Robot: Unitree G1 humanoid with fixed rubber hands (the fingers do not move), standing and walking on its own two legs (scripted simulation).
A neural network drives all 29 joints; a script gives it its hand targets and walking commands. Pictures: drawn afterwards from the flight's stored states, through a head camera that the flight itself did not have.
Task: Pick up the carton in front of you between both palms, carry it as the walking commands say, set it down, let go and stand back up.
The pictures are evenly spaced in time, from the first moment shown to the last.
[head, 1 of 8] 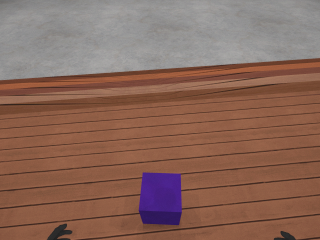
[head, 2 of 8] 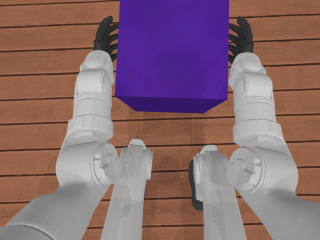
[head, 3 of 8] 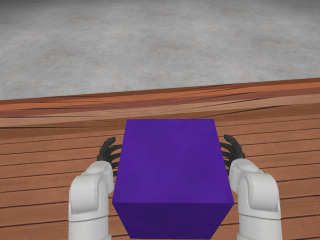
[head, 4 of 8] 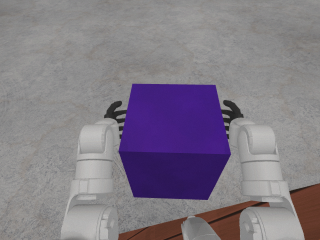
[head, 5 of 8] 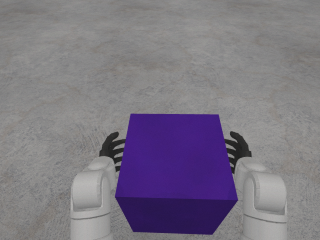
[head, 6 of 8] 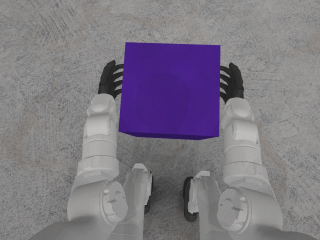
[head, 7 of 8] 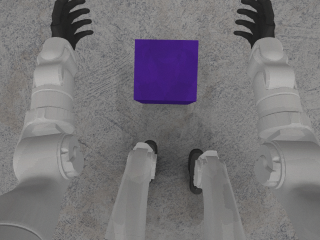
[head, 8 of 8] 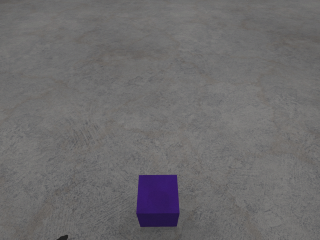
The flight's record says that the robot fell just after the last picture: no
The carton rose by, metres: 0.68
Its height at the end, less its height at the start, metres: -0.72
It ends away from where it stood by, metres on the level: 4.64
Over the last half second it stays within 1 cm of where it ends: yes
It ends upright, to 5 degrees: yes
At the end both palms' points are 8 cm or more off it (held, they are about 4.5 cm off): yes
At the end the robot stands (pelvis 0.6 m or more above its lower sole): yes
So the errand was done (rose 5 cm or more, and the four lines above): yes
